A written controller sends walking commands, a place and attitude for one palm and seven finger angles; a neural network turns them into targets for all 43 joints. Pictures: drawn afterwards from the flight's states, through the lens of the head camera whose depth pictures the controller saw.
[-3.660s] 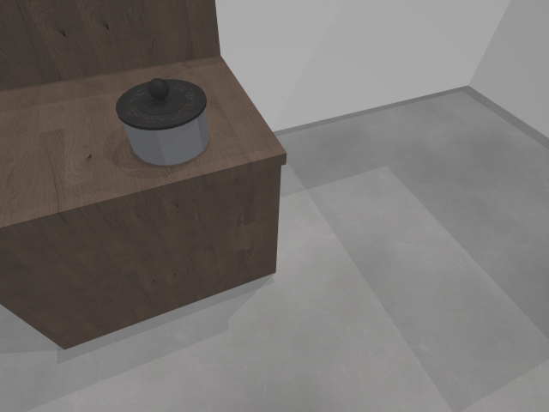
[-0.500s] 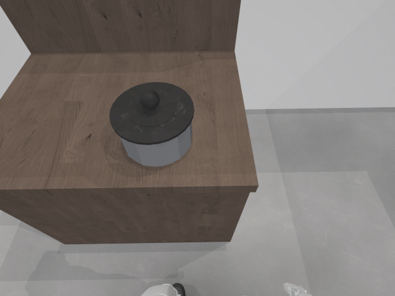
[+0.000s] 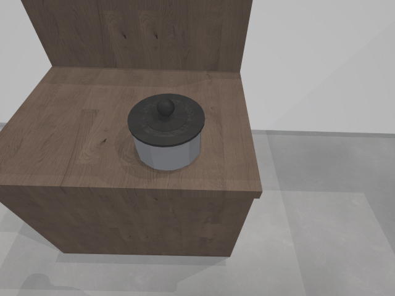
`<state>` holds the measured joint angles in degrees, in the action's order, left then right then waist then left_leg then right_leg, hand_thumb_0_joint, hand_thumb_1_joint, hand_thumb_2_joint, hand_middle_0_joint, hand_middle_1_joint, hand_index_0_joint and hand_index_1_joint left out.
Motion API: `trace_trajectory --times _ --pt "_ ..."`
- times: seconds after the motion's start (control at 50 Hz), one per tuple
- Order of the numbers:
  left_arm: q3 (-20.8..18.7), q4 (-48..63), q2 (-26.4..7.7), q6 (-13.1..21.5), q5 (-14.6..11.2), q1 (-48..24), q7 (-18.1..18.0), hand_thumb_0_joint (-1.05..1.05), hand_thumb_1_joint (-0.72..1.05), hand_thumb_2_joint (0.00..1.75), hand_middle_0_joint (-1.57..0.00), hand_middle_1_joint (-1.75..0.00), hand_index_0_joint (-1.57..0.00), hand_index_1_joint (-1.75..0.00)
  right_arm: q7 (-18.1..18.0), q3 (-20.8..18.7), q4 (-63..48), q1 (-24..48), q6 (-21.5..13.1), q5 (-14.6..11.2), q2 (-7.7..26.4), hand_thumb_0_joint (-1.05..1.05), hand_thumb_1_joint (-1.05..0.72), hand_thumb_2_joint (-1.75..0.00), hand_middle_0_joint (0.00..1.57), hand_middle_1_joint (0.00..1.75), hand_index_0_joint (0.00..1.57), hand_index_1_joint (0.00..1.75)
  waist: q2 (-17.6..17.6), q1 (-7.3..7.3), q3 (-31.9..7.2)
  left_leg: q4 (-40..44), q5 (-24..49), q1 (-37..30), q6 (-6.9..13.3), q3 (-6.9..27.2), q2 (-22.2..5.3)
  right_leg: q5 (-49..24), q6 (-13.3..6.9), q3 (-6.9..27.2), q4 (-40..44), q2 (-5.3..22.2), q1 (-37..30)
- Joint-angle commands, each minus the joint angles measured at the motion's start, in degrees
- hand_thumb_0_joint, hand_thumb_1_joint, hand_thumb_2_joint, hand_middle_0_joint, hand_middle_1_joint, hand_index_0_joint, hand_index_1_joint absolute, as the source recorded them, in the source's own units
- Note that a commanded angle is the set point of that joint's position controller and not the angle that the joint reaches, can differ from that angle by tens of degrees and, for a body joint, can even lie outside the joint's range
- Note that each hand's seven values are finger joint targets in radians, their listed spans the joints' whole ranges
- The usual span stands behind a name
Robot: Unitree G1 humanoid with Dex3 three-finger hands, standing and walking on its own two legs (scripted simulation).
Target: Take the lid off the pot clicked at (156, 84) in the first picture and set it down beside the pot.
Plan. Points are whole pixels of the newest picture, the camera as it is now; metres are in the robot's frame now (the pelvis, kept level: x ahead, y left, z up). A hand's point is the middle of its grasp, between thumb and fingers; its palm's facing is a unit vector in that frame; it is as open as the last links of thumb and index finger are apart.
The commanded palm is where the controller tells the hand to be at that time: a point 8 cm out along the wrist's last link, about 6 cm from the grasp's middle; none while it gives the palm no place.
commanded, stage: come to a stop and stand still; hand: left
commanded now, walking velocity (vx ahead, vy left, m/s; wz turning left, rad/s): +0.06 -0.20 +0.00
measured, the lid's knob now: (165, 107) +0.55 +0.14 +0.06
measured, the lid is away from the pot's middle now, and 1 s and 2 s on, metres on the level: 0.00 0.00 0.00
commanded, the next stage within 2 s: look again from close up in 0.86 s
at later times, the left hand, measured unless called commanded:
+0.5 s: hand out of the picture +0.06 +0.17 -0.17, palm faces -0.01 -0.97 -0.23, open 7.3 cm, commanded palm none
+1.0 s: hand out of the picture +0.00 +0.13 -0.17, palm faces +0.05 -0.98 -0.18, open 7.3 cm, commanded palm none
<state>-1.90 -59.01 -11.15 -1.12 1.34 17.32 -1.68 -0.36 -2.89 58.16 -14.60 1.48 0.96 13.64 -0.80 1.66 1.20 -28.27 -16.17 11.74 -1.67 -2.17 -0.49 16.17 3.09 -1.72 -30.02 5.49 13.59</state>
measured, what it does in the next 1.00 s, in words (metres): steps on the spot: right foot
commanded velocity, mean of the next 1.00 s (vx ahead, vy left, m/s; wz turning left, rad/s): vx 0.00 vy -0.05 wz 0.00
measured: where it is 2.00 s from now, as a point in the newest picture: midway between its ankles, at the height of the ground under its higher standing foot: outside the picture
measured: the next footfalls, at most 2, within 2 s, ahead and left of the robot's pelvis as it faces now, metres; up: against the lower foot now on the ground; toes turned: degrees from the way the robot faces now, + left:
right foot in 0.42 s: +0.06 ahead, -0.11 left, +0.00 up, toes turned -2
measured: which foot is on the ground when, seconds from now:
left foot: down 0.00-1.00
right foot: down 0.00-0.00, up 0.02-0.40, down 0.42-1.00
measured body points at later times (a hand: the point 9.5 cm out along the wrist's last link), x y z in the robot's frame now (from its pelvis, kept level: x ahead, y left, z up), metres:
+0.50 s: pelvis +0.03 -0.01 +0.00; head +0.04 -0.03 +0.45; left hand +0.06 +0.22 -0.15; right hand -0.01 -0.22 -0.17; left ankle -0.01 +0.12 -0.73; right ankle +0.01 -0.11 -0.73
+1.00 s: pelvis +0.02 -0.03 +0.01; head +0.03 -0.03 +0.46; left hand +0.00 +0.18 -0.15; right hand +0.03 -0.25 -0.15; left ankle -0.02 +0.11 -0.73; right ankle +0.02 -0.11 -0.73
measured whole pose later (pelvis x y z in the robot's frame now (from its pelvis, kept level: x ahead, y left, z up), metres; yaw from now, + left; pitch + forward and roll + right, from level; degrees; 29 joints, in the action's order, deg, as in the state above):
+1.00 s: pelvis +0.02 -0.03 +0.01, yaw +0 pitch -1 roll -1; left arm 0.1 -65.8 -6.7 1.8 0.7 17.8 -2.6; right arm -2.5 -0.6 64.4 -14.5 0.3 0.6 8.9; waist 1.1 0.7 1.1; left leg -28.9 -17.8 8.8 -1.9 -1.2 -3.8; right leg 13.0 -3.0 -3.6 -23.1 -3.0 9.4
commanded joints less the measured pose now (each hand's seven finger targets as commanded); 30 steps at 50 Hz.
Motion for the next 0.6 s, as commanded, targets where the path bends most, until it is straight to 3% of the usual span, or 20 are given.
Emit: trace_trajectory --times 0.0,0.02,0.04,0.06,0.1,0.12,0.24,0.3,0.34,0.36,0.38,0.4,0.42,0.44,0.46,0.5,0.54,0.58 --pt "-0.53 3.23 -3.24 -0.18 -0.03 -1.38 -0.54 0.0 0.9 0.9 -0.2 -0.3 -0.2 -0.3 -1.03 -0.95 -1.05 -7.24 -1.76 0.72 9.38 0.0 -0.9 -0.9 0.2 0.3 0.2 0.3 13.09 -3.45 1.77 18.42 0.28 -2.92 8.94 22.61 -17.91 16.02 -2.37 0.61 -14.03 -4.05 12.97" --pt "-0.51 3.3 -3.11 -0.33 0.16 -1.1 -0.34 0.0 0.9 0.9 -0.2 -0.3 -0.2 -0.3 -1.23 -0.63 -1.44 -5.96 -1.87 0.85 8.71 0.0 -0.9 -0.9 0.2 0.3 0.2 0.3 9.61 -2.58 3.55 19.69 -4.17 0.15 10.86 23.25 -19.14 14.79 -2.71 2.31 -18.56 -3.46 13.41" --pt "-0.59 1.72 -3.23 -0.46 0.5 -2.05 -0.22 0.0 0.9 0.9 -0.2 -0.3 -0.2 -0.3 -1.69 0.11 -0.66 -4.89 -2.35 0.87 5.92 0.0 -0.9 -0.9 0.2 0.3 0.2 0.3 10.64 -2.49 5.25 20.14 -2.04 1.27 9.65 21.06 -16.38 11.58 -2.61 4.21 -20.97 -2.52 13.66" --pt "-0.77 0.46 -3.68 -0.44 0.31 -1.53 0.21 0.0 0.9 0.9 -0.2 -0.3 -0.2 -0.3 -2.06 0.84 -0.36 -3.65 -2.49 0.71 4.03 0.0 -0.9 -0.9 0.2 0.3 0.2 0.3 9.34 -1.66 6.92 19.75 2.41 1.69 8.61 17.73 -14.5 7.72 -2.44 5.16 -22.2 -2.15 13.72" --pt "-0.77 -0.7 -3.36 -0.26 0.05 0.48 0.8 0.0 0.9 0.9 -0.2 -0.3 -0.2 -0.3 -2.43 1.26 -0.33 -3.12 -2.76 0.38 3.09 0.0 -0.9 -0.9 0.2 0.3 0.2 0.3 7.59 -1.12 5.54 17.86 13.5 -0.98 8.03 12.16 -12.62 3.18 -1.49 4.39 -23.21 -2.59 13.62" --pt "-0.76 -1.06 -3.55 -0.28 -0.09 1.11 0.93 0.0 0.9 0.9 -0.2 -0.3 -0.2 -0.3 -2.62 1.4 -0.02 -3.75 -3.06 0.11 2.62 0.0 -0.9 -0.9 0.2 0.3 0.2 0.3 5.58 -1.07 4.46 17.14 18.17 -2.18 8.31 11.06 -13.0 2.73 -1.21 4.42 -23.33 -2.65 13.27" --pt "-0.89 1.06 -3.0 -1.14 -0.14 -1.43 0.99 0.0 0.9 0.9 -0.2 -0.3 -0.2 -0.3 -3.4 0.46 1.92 -6.89 -2.58 0.3 3.25 0.0 -0.9 -0.9 0.2 0.3 0.2 0.3 6.91 -2.6 1.36 12.28 31.27 -7.27 10.67 9.91 -15.51 5.76 -1.07 3.63 -18.12 -2.54 12.72" --pt "-0.57 1.09 -1.55 -0.58 -0.44 -1.39 0.79 0.0 0.9 0.9 -0.2 -0.3 -0.2 -0.3 -3.23 0.13 2.4 -6.09 -2.29 0.55 3.18 0.0 -0.9 -0.9 0.2 0.3 0.2 0.3 9.7 -2.8 -0.03 9.95 30.68 -6.2 10.52 9.51 -14.81 6.73 -2.29 2.36 -9.01 -2.64 6.67" --pt "-0.67 -0.06 -1.43 0.16 -0.54 0.64 0.62 0.0 0.9 0.9 -0.2 -0.3 -0.2 -0.3 -3.01 0.27 3.21 -6.16 -2.23 0.31 2.51 0.0 -0.9 -0.9 0.2 0.3 0.2 0.3 7.25 -1.73 -0.26 7.63 26.3 -3.23 8.64 8.76 -12.79 0.46 -2.59 1.05 0.39 -3.39 -0.03" --pt "-0.78 -0.99 -1.68 0.57 -0.36 2.58 0.5 0.0 0.9 0.9 -0.2 -0.3 -0.2 -0.3 -2.89 0.35 3.47 -6.26 -2.21 0.0 2.08 0.0 -0.9 -0.9 0.2 0.3 0.2 0.3 5.1 -0.92 -0.88 5.05 21.38 -1.02 6.75 7.51 -10.73 -6.95 -2.56 0.85 6.79 -3.25 -4.82" --pt "-0.78 -1.99 -2.93 1.16 -0.25 4.18 0.12 0.0 0.9 0.9 -0.2 -0.3 -0.2 -0.3 -2.62 0.57 3.75 -6.66 -2.29 -0.4 0.35 0.0 -0.9 -0.9 0.2 0.3 0.2 0.3 0.73 -0.86 -2.03 2.61 13.4 2.03 4.15 5.19 -7.37 -14.4 -3.52 5.34 8.89 -0.16 -9.45" --pt "-0.66 -2.63 -4.57 1.6 -0.23 4.0 -0.25 0.0 0.9 0.9 -0.2 -0.3 -0.2 -0.3 -2.47 1.15 3.54 -6.56 -2.14 -0.75 -1.88 0.0 -0.9 -0.9 0.2 0.3 0.2 0.3 -4.86 -1.5 -1.2 1.87 3.01 4.89 2.31 2.46 -4.02 -21.72 -5.41 10.88 9.3 4.84 -9.94" --pt "-0.41 -2.86 -6.09 1.85 -0.57 2.83 -0.2 0.0 0.9 0.9 -0.2 -0.3 -0.2 -0.3 -2.19 1.58 3.57 -6.75 -1.74 -0.76 -3.0 0.0 -0.9 -0.9 0.2 0.3 0.2 0.3 -6.49 -2.11 -0.06 3.32 -3.01 4.64 1.45 1.71 -2.51 -21.42 -7.31 11.46 10.22 7.89 -8.05" --pt "-0.21 -3.12 -5.18 2.07 -0.55 2.18 -0.25 0.0 0.9 0.9 -0.2 -0.3 -0.2 -0.3 -2.11 1.63 4.28 -6.57 -1.63 -0.41 -3.18 0.0 -0.9 -0.9 0.2 0.3 0.2 0.3 -6.42 -2.45 0.23 3.91 0.55 1.58 1.28 1.51 -2.43 -23.32 -7.94 10.92 9.6 6.54 -5.67" --pt "-0.19 -3.41 -4.88 2.51 -0.72 1.63 -0.37 0.0 0.9 0.9 -0.2 -0.3 -0.2 -0.3 -2.09 1.7 5.2 -7.39 -1.58 -0.35 -2.84 0.0 -0.9 -0.9 0.2 0.3 0.2 0.3 -9.34 -2.75 -0.91 4.09 3.28 -0.53 1.19 1.57 -3.07 -25.41 -7.63 9.85 9.38 4.63 -5.87" --pt "0.28 -4.02 -3.53 2.75 -0.96 1.09 -0.54 0.0 0.9 0.9 -0.2 -0.3 -0.2 -0.3 -2.1 1.71 6.44 -7.64 -1.91 -0.37 -2.26 0.0 -0.9 -0.9 0.2 0.3 0.2 0.3 -5.82 -2.53 -0.26 6.06 8.73 -2.61 1.42 2.52 -4.21 -28.38 -6.35 6.98 8.23 2.85 -5.76" --pt "0.33 -4.12 -3.43 2.73 -1.11 1.5 -0.66 0.0 0.9 0.9 -0.2 -0.3 -0.2 -0.3 -2.19 1.88 7.11 -7.13 -2.01 -0.48 -1.98 0.0 -0.9 -0.9 0.2 0.3 0.2 0.3 -1.79 -2.05 0.16 6.55 11.48 -2.79 1.53 2.86 -4.93 -28.89 -5.72 6.3 7.95 1.97 -6.3" --pt "0.34 -4.5 -3.36 2.67 -1.07 1.62 -0.75 0.0 0.9 0.9 -0.2 -0.3 -0.2 -0.3 -2.29 1.99 7.42 -6.86 -2.01 -0.48 -2.18 0.0 -0.9 -0.9 0.2 0.3 0.2 0.3 0.07 -1.88 0.62 6.82 12.23 -3.23 1.52 2.87 -5.25 -27.91 -5.58 6.13 8.29 1.6 -6.27"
